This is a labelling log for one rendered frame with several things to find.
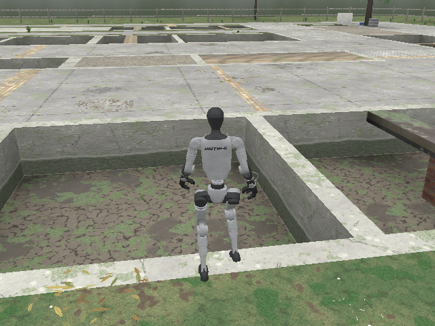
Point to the left robot hand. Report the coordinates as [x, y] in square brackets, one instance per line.
[182, 183]

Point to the robot left upper arm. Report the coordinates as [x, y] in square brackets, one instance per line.
[195, 143]

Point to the robot torso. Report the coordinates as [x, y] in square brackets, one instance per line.
[216, 159]

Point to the right robot forearm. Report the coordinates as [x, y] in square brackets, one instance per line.
[249, 178]

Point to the right robot hand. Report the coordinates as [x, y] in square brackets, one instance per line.
[247, 190]

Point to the robot right shin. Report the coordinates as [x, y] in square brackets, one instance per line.
[233, 232]

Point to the robot right upper arm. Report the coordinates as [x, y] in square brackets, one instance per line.
[241, 154]

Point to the left robot forearm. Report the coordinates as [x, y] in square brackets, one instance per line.
[184, 176]

